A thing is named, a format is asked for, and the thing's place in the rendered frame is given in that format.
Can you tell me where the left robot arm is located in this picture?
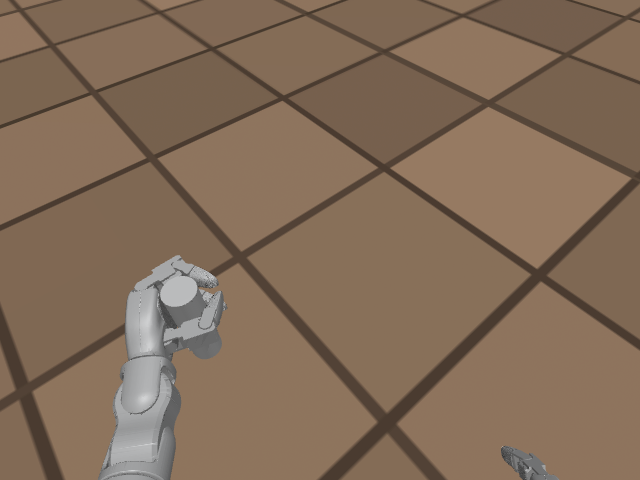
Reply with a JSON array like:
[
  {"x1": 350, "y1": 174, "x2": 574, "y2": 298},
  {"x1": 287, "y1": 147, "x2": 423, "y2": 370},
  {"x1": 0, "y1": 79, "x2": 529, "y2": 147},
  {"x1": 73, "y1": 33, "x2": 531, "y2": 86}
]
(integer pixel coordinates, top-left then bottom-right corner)
[{"x1": 98, "y1": 355, "x2": 181, "y2": 480}]

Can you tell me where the left robot hand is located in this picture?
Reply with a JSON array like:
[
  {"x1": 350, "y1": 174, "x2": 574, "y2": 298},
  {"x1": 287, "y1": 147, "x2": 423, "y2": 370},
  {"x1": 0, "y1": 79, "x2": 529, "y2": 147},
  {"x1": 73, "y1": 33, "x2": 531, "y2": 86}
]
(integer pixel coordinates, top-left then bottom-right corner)
[{"x1": 125, "y1": 255, "x2": 227, "y2": 361}]

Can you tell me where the can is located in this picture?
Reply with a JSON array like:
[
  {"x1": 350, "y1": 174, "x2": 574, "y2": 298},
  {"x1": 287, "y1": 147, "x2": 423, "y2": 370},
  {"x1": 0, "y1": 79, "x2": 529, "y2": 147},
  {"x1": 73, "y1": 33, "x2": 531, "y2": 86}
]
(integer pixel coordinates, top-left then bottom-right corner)
[{"x1": 160, "y1": 276, "x2": 222, "y2": 359}]

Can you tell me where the right robot hand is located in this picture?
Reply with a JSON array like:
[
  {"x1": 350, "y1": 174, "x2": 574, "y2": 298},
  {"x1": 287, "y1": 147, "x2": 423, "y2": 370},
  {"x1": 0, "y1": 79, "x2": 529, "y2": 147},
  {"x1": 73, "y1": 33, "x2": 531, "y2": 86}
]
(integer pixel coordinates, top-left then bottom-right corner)
[{"x1": 501, "y1": 446, "x2": 559, "y2": 480}]

